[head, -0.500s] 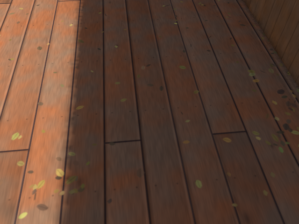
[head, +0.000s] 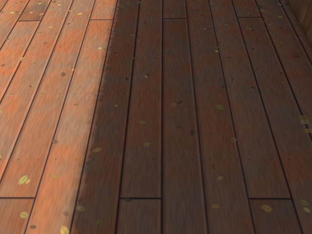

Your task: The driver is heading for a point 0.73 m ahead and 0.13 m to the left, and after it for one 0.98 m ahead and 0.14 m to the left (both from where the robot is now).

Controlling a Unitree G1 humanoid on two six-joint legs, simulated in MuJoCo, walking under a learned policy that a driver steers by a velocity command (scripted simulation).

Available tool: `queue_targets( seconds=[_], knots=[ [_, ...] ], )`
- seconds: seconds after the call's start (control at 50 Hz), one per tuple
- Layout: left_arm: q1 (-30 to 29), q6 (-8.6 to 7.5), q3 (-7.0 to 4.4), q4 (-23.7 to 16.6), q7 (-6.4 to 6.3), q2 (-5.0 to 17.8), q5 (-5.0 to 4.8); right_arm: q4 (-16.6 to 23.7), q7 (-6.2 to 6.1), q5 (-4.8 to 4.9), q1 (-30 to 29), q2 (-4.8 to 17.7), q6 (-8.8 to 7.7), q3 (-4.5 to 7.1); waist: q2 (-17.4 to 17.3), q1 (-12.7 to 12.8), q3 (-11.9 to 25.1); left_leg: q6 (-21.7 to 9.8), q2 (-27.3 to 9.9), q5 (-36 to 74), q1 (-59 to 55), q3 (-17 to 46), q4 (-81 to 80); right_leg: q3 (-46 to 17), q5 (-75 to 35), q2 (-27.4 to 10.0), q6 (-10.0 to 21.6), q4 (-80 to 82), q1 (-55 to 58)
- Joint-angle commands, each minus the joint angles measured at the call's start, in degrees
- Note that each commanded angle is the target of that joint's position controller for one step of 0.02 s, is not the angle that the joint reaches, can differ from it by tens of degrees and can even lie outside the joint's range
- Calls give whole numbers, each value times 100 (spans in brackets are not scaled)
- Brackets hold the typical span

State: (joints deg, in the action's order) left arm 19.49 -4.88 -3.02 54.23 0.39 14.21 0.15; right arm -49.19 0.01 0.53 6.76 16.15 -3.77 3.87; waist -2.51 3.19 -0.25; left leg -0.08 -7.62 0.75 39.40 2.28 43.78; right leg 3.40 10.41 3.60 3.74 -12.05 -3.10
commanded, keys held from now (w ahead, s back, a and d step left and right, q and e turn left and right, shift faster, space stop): w+q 0.34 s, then w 0.66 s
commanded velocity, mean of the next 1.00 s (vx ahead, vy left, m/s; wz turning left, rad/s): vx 0.50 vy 0.00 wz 0.23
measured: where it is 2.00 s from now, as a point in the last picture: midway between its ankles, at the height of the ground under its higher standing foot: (138, 152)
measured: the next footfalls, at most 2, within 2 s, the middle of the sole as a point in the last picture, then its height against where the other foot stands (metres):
left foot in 0.22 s outside the picture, level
right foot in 0.72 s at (176, 203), level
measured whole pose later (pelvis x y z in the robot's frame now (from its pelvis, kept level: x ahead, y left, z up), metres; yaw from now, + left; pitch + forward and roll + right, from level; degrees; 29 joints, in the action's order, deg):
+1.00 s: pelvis +0.59 +0.08 +0.00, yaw +15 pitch +1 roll -1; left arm 18.2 -5.4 -2.7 51.8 1.2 14.4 0.1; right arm -45.7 -0.3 0.3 10.3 16.6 -3.7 3.6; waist -2.3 2.8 -0.8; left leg -0.3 -6.3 -11.1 36.1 2.4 53.1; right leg 2.0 9.3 3.8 4.0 -15.9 -8.2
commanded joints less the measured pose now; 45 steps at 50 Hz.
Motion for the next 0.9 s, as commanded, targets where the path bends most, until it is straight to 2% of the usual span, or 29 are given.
queue_targets(
  seconds=[0.02,0.08,0.14,0.18,0.2,0.22,0.24,0.26,0.28,0.3,0.32,0.34,0.36,0.4,0.44,0.52,0.58,0.64,0.68,0.7,0.72,0.74,0.76,0.78,0.8,0.82,0.84,0.86,0.9],
  knots=[
    [-83,-84,-200,-236,-75,977,-18,375,78,44,-486,154,-62,-25,567,15,-303,-29,126,701,-217,-193,-699,-412,-1134,-1471,684,683,-233],
    [165,-14,-215,-55,-87,968,-24,576,177,88,-876,165,-61,-54,498,149,-459,-178,236,481,33,-155,-1036,-198,-1341,-1726,642,528,458],
    [101,97,-257,-21,-123,1037,-49,753,305,89,-988,246,-77,-42,557,60,-444,-403,378,-176,18,-271,-1202,-3,-2305,-1938,498,63,1049],
    [-83,165,-303,-97,-175,1188,-61,721,338,53,-524,457,-60,68,758,-249,-38,-598,732,-717,-823,-626,-1136,206,-4326,-1910,351,-781,1175],
    [-202,226,-304,-149,-210,1209,-57,560,330,46,183,654,-45,197,736,-651,365,-735,980,-674,-1760,-795,-1290,416,-5003,-1753,207,-1756,1012],
    [-189,244,-262,-248,-258,1144,-23,332,269,52,1105,1011,-21,378,503,-1039,881,-967,883,-486,-3295,-366,-1357,540,-4455,-1519,1,-3118,110],
    [261,111,-67,-490,-182,611,100,279,191,48,1750,1650,13,553,-682,-911,1638,-1915,-539,-1064,-5651,2255,-1451,579,-1768,-713,-395,-5410,-2378],
    [177,-123,24,-492,-86,446,75,306,191,104,1734,1409,2,437,-953,-836,2134,-2378,-1217,-1596,-6362,4440,-2517,-448,2142,29,-458,-6498,-3638],
    [-363,-303,-101,-643,5,890,-160,322,175,56,1608,1059,-13,326,-677,-984,1609,-2055,-1022,-1769,-6036,3780,-2648,-951,1915,-377,-296,-6762,-4214],
    [-737,-392,-93,-770,18,928,-244,408,160,33,1261,884,-37,282,-286,-885,992,-1848,-800,-1460,-5223,2989,-2696,-852,1431,-641,-190,-6454,-4258],
    [-886,-412,-119,-779,-18,904,-132,490,166,13,897,739,-47,234,165,-659,535,-1719,-577,-961,-4307,2430,-2822,-800,1093,-838,-197,-5892,-4001],
    [-861,-356,-181,-774,-58,950,-38,583,154,-33,640,584,-61,177,131,-437,350,-1635,-411,-488,-3651,2066,-2954,-811,877,-1000,-236,-5449,-3556],
    [-738,-269,-192,-750,-62,900,-9,654,135,-63,489,506,-56,146,38,-281,302,-1629,-313,-264,-3253,1875,-3093,-804,772,-1071,-296,-5235,-3244],
    [-628,-136,-172,-729,-79,717,33,647,82,-45,528,595,-77,159,-74,-199,232,-1666,-224,180,-2798,1473,-3275,-663,519,-1094,-471,-4767,-3047],
    [-986,-82,-145,-863,-100,624,55,554,11,-33,740,740,-101,189,-66,-292,71,-1608,-142,479,-2636,1149,-3396,-580,-141,-1077,-622,-4055,-3183],
    [-1757,-124,-70,-1057,-35,454,12,394,-50,11,1081,778,-89,180,-117,-624,-66,-1247,150,19,-2579,668,-3413,-457,-1744,-835,-612,-2435,-2816],
    [-2181,-158,-54,-1197,34,507,-59,227,-48,31,1366,798,-76,175,-147,-804,-227,-1227,-73,-311,-2990,846,-3357,-485,-1959,-745,-533,-1947,-2866],
    [-2368,-213,-66,-1338,121,634,-57,94,-75,38,1562,827,-1,195,-147,-801,-285,-1173,-424,125,-3847,1074,-2953,-546,-1350,-710,-328,-1632,-3214],
    [-2128,-241,-98,-1314,150,746,-63,68,-103,29,1535,891,56,224,-264,-630,-191,-1059,-540,845,-4165,1131,-2631,-475,-848,-626,-161,-1539,-2925],
    [-1733,-256,-154,-1216,143,855,-59,94,-107,29,1422,919,82,228,-307,-387,26,-973,-433,1737,-4178,1026,-2207,-317,-722,-471,-39,-1419,-2331],
    [-956,-263,-266,-980,118,1070,-31,136,-99,7,1350,818,100,179,-203,-15,567,-841,-119,2336,-3964,788,-1317,-265,-907,-438,153,-1402,-1185],
    [52,-262,-347,-816,92,1402,45,272,-97,-78,1340,593,105,71,258,361,1435,-650,261,1232,-2997,516,272,-1249,-1055,-1323,545,-1617,489],
    [576,-194,-472,-596,119,1791,3,264,-41,-11,2207,44,-15,-81,1917,69,2157,-199,1227,-2228,-703,137,2309,-3763,70,-2527,1457,-1199,2566],
    [596,-172,-319,-584,136,1226,-123,201,-27,63,1918,476,-98,-19,1601,282,1997,-239,1085,-3352,111,686,2946,-4530,1182,-2538,1375,-605,2573],
    [121,-162,-233,-691,118,983,-111,384,-8,154,1316,806,-159,68,1118,286,1084,-292,776,-2903,477,633,3074,-3756,1268,-2356,1104,-478,1828],
    [-303,-133,-193,-794,103,905,-30,480,-23,136,920,772,-180,56,613,153,611,-298,485,-2408,338,399,2853,-3117,783,-2134,963,-357,1016],
    [-552,-127,-153,-821,110,804,14,527,-30,53,752,719,-183,75,492,13,236,-259,317,-2113,209,314,2495,-2708,177,-1971,970,-198,352],
    [-660,-148,-111,-826,112,705,64,513,-32,12,833,670,-152,102,623,-163,191,-249,155,-1914,-123,330,2241,-2393,-277,-1807,916,-83,-20],
    [-659,-162,-104,-773,124,704,25,456,-32,16,1026,455,-74,76,738,-312,179,-177,76,-1811,-398,236,1855,-1975,-732,-1661,953,148,-348]
  ],
)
